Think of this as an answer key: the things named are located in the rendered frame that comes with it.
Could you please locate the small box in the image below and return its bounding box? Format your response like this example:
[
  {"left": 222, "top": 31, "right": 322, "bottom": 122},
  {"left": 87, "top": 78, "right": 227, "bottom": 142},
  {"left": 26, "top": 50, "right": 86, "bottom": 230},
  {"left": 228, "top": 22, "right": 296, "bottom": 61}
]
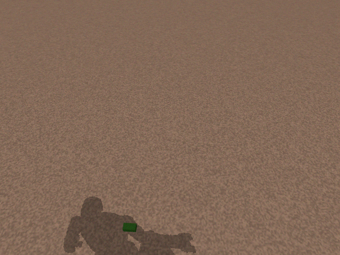
[{"left": 122, "top": 223, "right": 137, "bottom": 232}]

